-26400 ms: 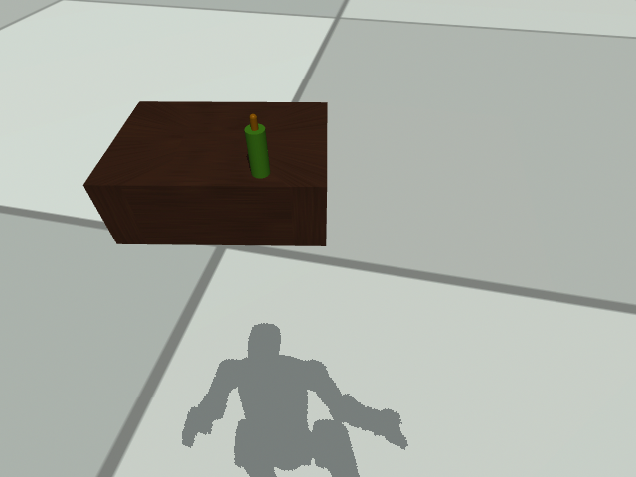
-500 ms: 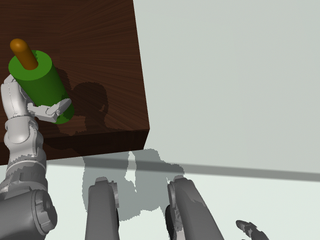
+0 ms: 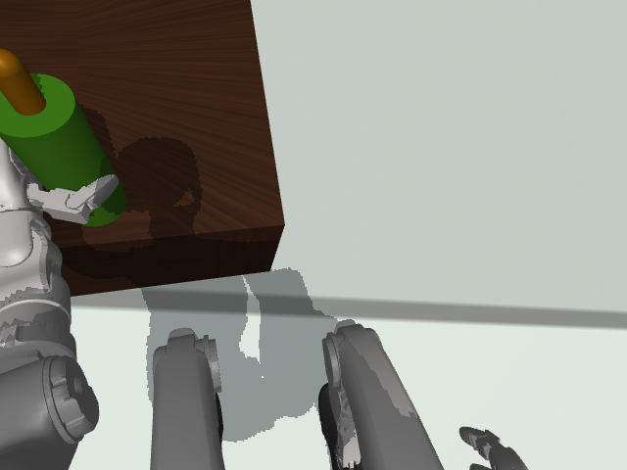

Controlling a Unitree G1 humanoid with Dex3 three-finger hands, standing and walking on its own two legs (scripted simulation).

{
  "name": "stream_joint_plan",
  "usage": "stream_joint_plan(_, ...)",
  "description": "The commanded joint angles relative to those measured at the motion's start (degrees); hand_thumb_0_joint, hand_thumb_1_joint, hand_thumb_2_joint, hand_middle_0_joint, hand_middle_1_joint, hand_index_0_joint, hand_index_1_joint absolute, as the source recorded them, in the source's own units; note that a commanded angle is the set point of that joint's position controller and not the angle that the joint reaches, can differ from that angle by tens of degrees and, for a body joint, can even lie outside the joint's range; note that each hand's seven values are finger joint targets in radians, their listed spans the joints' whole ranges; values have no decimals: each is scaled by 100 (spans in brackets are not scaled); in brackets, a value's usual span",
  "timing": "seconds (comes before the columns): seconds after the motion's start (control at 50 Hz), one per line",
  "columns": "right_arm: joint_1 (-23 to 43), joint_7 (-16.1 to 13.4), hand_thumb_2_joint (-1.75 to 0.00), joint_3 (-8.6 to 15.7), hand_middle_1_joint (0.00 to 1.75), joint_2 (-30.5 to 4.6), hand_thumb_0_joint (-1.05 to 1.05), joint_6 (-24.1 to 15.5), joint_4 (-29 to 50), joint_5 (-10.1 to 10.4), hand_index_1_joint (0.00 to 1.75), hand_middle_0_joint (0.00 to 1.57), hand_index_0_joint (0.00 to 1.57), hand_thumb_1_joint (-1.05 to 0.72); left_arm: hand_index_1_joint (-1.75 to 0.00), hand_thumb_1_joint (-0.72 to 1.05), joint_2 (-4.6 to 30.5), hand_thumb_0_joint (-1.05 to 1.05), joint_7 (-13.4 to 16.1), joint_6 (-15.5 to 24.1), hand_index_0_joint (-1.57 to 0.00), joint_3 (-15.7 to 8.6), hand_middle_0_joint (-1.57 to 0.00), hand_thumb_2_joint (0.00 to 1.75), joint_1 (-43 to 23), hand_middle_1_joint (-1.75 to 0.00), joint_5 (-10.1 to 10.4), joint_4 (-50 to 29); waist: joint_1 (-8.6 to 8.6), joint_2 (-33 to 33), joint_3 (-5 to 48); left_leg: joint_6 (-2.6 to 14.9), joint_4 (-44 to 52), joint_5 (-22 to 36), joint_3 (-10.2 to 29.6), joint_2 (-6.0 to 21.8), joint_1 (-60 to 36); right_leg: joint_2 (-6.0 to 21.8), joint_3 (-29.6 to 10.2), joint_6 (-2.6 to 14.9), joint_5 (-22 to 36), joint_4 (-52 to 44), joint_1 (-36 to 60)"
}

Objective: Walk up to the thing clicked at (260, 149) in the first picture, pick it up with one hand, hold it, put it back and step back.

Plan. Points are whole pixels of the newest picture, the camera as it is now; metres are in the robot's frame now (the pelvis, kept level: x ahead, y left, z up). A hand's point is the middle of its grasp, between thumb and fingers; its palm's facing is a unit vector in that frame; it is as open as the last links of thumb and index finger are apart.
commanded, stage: lower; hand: left
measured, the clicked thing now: (60, 148) +0.49 +0.26 +0.00
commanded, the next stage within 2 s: loosen in 0.14 s
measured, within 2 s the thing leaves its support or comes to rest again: rests again in 1.04 s
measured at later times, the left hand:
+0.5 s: hand (71, 166) +0.49 +0.27 -0.05, palm faces +0.28 -0.96 -0.02, open 10.4 cm
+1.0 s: hand (50, 149) +0.49 +0.28 -0.02, palm faces +0.28 -0.96 -0.01, open 12.5 cm
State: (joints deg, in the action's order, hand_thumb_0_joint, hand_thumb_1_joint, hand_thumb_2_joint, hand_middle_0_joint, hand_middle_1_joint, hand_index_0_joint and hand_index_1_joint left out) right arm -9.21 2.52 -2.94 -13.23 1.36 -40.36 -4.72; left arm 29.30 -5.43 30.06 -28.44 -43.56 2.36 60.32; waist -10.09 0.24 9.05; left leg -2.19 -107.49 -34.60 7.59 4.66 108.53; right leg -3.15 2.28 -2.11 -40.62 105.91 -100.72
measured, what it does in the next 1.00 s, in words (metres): stands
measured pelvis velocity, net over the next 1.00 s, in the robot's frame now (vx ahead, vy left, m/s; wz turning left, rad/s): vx -0.01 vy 0.00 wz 0.00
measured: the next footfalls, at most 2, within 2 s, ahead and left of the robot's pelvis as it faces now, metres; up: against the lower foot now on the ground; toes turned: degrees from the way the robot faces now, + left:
none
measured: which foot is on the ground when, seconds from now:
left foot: down 0.00-1.00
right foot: down 0.00-1.00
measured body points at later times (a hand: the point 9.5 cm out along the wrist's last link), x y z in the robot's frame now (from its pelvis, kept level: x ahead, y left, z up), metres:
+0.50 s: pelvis -0.01 +0.00 -0.03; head +0.20 +0.05 +0.37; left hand +0.47 +0.32 -0.05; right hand +0.07 -0.26 -0.15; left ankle +0.08 +0.14 -0.46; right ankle +0.06 -0.14 -0.46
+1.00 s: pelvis -0.01 +0.00 -0.03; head +0.19 +0.05 +0.37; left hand +0.47 +0.33 -0.02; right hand +0.08 -0.27 -0.15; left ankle +0.08 +0.14 -0.46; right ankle +0.06 -0.14 -0.46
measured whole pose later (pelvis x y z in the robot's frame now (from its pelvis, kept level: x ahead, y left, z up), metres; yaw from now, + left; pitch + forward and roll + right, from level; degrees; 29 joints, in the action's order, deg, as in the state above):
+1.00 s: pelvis -0.01 +0.00 -0.03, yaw +0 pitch +35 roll -6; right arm -9.7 1.6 -2.4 -14.7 2.8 -38.2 -3.0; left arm 31.5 -8.9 26.8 -28.5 -49.2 5.6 60.2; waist -7.5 0.9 9.1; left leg -2.4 -113.2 -34.8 7.9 4.2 113.7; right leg -3.3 2.0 -2.1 -41.4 112.4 -106.1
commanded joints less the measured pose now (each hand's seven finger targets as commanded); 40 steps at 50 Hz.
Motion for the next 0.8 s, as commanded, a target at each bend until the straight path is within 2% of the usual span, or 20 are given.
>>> stream_joint_plan(0.0,-1005,-79,-92,372,30,-1174,0,-21,205,-36,30,20,20,-95,-145,6,2131,0,18,792,-132,-416,-131,128,-3042,-144,276,-2389,239,1925,4804,306,919,1876,-247,-75,-4100,-7,78,400,2040,-1174,1461)
stream_joint_plan(0.06,-952,-89,-92,356,30,-1152,0,-15,205,-34,30,20,20,-95,-143,5,2062,0,5,739,-129,-307,-128,127,-3079,-142,253,-2467,205,2108,4643,270,921,1700,-221,-65,-4045,-7,116,443,1819,-1028,1174)
stream_joint_plan(0.18,-896,-125,-91,354,30,-1170,0,-2,192,-4,30,20,20,-94,-143,3,1867,0,-59,574,-131,-94,-129,126,-3177,-143,179,-2011,11,1822,4004,296,822,915,-240,-69,-3502,-16,174,450,1288,-1023,747)
stream_joint_plan(0.2,-885,-131,-91,343,30,-1191,0,9,186,4,30,20,20,-94,-144,5,2014,0,-63,560,-132,-175,-130,126,-3117,-144,176,-1889,95,1826,3927,291,831,782,-257,-84,-3367,-27,174,464,1174,-1022,734)
stream_joint_plan(0.22,-887,-123,-91,337,30,-1189,0,11,195,13,30,20,20,-93,-143,4,1953,0,-84,550,-132,-131,-130,124,-3158,-143,164,-1822,63,1793,3887,285,832,731,-243,-90,-3317,-23,202,468,1146,-965,692)
stream_joint_plan(0.24,-896,-125,-90,333,30,-1208,0,20,188,12,30,20,20,-94,-143,2,1945,0,-108,527,-140,-148,-138,119,-3020,-144,164,-1648,75,1786,3810,284,803,733,-233,-93,-3263,-21,219,467,1142,-917,668)
stream_joint_plan(0.28,-896,-121,-90,343,30,-1241,0,10,256,31,30,20,20,-94,-127,-11,2002,0,-151,520,-131,-183,-127,103,-3132,-129,222,-1882,143,1787,4110,285,768,871,-237,-101,-3383,-20,223,471,1244,-881,739)
stream_joint_plan(0.32,-930,-123,-90,343,30,-1257,0,22,318,56,30,20,20,-94,-119,-12,2077,0,-175,485,-127,-291,-123,88,-3174,-122,309,-2039,179,1868,4284,275,796,963,-223,-119,-3473,-12,232,465,1280,-849,822)
stream_joint_plan(0.36,-913,-135,-90,338,30,-1247,0,22,355,92,30,20,20,-95,-114,-16,2075,0,-135,441,-123,-393,-119,82,-3030,-116,413,-1975,245,1598,4323,311,728,957,-287,-130,-3293,-40,197,425,1312,-944,1054)
stream_joint_plan(0.38,-893,-139,-90,333,30,-1239,0,15,328,94,30,20,20,-95,-111,-16,1929,0,-138,455,-120,-340,-116,80,-3100,-113,439,-2035,202,1572,4291,309,697,980,-275,-121,-3341,-32,206,422,1339,-894,947)
stream_joint_plan(0.4,-946,-135,-90,333,30,-1242,0,17,318,86,30,20,20,-95,-110,-19,2125,0,-120,455,-119,-437,-115,78,-3142,-112,406,-2206,248,1731,4453,301,666,1196,-274,-122,-3396,-27,188,431,1490,-827,1001)
stream_joint_plan(0.44,-930,-150,-90,344,30,-1223,0,44,330,94,30,20,20,-95,-104,-24,2200,0,-99,420,-115,-426,-112,73,-3103,-107,349,-2343,311,1756,4415,308,705,1167,-292,-109,-3459,-34,159,437,1428,-885,946)
stream_joint_plan(0.5,-929,-163,-90,348,30,-1176,0,53,302,79,30,20,20,-95,-96,-24,2086,0,-54,383,-108,-297,-105,66,-3106,-99,274,-2469,252,1853,4356,300,706,1136,-307,-106,-3413,-27,147,443,1432,-887,956)
stream_joint_plan(0.54,-953,-176,-90,360,30,-1198,0,51,299,85,30,20,20,-95,-92,-24,2129,0,-38,373,-104,-414,-101,63,-2979,-94,311,-2546,261,1877,4466,302,671,1342,-272,-104,-3549,-13,164,435,1606,-821,997)
stream_joint_plan(0.58,-947,-170,-90,355,30,-1176,0,53,304,96,30,20,20,-95,-87,-25,2014,0,-52,357,-101,-298,-98,59,-3071,-89,358,-2640,232,1783,4483,323,621,1419,-281,-97,-3542,-26,147,425,1667,-844,1000)
stream_joint_plan(0.6,-984,-179,-90,391,30,-1200,0,46,294,96,30,20,20,-95,-85,-26,1997,0,-55,342,-98,-357,-95,57,-2964,-88,373,-2616,238,1779,4506,332,609,1490,-291,-96,-3617,-24,142,418,1712,-872,996)
stream_joint_plan(0.66,-967,-175,-90,370,30,-1195,0,26,242,90,30,20,20,-95,-81,-23,1924,0,-80,328,-95,-294,-92,54,-2971,-84,375,-2494,186,1786,4309,324,599,1533,-258,-92,-3570,-18,177,426,1755,-820,914)
stream_joint_plan(0.72,-909,-170,-90,376,30,-1192,0,46,262,98,30,20,20,-94,-71,-33,1865,0,-111,309,-81,-197,-78,52,-2919,-73,315,-2266,158,1776,3972,322,662,1198,-278,-94,-3380,-23,182,444,1471,-864,727)
stream_joint_plan(0.76,-909,-163,-90,402,30,-1206,0,47,220,94,30,20,20,-93,-65,-34,1519,0,-161,223,-75,-44,-72,47,-2614,-67,258,-1614,96,1560,3695,327,652,1076,-270,-88,-3237,-23,220,444,1416,-863,605)
stream_joint_plan(0.78,-889,-159,-90,392,30,-1203,0,57,228,101,30,20,20,-92,-61,-35,1410,0,-186,146,-72,-26,-70,44,-2319,-63,222,-1097,44,1417,3306,329,685,776,-250,-92,-2967,-25,258,450,1180,-872,444)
